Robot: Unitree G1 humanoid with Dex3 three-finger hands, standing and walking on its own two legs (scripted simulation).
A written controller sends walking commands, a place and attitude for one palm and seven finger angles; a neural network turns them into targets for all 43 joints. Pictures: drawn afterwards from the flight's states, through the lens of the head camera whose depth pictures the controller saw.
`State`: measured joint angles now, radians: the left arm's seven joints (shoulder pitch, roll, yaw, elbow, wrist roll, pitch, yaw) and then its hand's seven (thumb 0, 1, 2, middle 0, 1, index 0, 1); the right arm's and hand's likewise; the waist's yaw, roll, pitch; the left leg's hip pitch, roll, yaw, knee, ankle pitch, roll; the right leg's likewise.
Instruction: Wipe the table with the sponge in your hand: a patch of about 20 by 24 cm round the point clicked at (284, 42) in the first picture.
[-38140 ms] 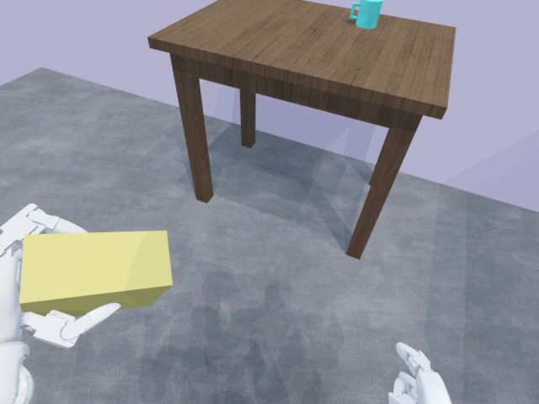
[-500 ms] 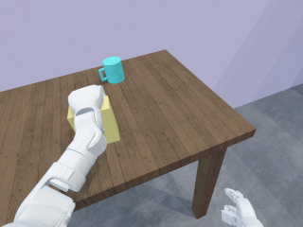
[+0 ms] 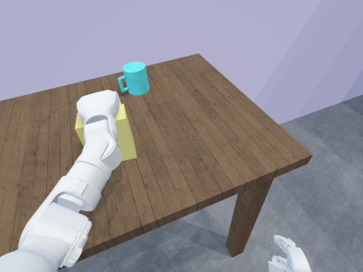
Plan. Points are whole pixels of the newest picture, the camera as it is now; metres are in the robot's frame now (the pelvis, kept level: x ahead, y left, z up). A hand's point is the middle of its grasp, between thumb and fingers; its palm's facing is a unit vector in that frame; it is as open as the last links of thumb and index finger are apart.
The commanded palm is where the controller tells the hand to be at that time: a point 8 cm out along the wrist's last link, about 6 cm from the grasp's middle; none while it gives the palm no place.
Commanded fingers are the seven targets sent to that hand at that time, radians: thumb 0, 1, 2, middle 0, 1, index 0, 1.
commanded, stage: wipe forward along the third lane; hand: left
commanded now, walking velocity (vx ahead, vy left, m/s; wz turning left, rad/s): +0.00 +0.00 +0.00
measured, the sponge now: (111, 142) +0.41 +0.21 +0.08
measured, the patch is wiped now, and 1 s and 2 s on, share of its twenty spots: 0.85 0.90 0.90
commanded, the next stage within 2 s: wipe back along the third lane in 0.22 s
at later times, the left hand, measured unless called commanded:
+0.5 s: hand (103, 116) +0.44 +0.22 +0.14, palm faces +0.03 -0.04 -1.00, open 10.4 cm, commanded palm +0.40 +0.21 +0.17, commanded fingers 0.00 0.10 1.30 -1.20 -1.60 -1.20 -1.60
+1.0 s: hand (106, 126) +0.40 +0.20 +0.14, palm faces +0.12 -0.07 -0.99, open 10.4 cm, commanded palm +0.35 +0.19 +0.17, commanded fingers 0.00 0.10 1.30 -1.20 -1.60 -1.20 -1.60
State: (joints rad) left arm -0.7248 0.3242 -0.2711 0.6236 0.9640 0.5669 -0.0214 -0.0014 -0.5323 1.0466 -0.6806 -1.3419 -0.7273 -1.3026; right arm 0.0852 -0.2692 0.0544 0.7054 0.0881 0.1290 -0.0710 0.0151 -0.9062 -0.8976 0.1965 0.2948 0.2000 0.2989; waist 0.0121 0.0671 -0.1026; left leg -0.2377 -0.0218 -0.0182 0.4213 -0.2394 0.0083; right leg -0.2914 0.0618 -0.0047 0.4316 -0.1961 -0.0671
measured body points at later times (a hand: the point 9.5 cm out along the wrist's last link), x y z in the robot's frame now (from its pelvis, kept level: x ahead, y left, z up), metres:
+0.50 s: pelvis +0.02 +0.02 +0.00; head +0.01 -0.01 +0.45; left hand +0.44 +0.22 +0.19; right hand +0.17 -0.22 -0.12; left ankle -0.02 +0.12 -0.74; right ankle +0.01 -0.07 -0.74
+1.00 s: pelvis +0.03 +0.04 +0.00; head +0.00 +0.00 +0.45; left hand +0.39 +0.20 +0.19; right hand +0.26 -0.17 -0.09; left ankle -0.02 +0.12 -0.74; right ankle +0.01 -0.07 -0.74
